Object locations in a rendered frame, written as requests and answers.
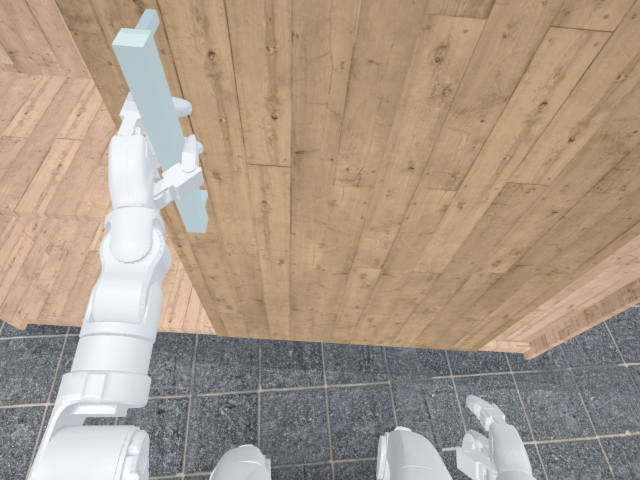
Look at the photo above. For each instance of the wardrobe door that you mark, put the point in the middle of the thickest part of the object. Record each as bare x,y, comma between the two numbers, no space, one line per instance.
403,173
616,271

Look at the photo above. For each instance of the robot left forearm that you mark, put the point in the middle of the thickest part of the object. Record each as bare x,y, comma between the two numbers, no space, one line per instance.
110,367

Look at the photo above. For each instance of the left robot upper arm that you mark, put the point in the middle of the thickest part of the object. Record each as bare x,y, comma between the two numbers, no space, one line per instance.
96,452

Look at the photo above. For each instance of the handle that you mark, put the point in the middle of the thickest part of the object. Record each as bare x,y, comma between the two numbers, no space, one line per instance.
139,60

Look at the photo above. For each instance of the robot left hand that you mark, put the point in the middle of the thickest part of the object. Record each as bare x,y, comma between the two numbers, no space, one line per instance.
132,163

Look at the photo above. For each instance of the robot right hand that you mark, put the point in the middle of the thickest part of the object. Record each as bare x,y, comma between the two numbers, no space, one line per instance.
481,458

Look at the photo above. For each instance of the robot thigh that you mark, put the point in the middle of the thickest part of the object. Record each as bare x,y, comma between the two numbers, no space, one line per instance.
242,463
406,455

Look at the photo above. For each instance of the right robot thigh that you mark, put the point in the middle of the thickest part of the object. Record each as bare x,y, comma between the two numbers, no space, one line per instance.
406,455

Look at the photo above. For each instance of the left robot thigh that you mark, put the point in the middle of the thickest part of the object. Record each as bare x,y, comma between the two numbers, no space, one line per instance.
242,463

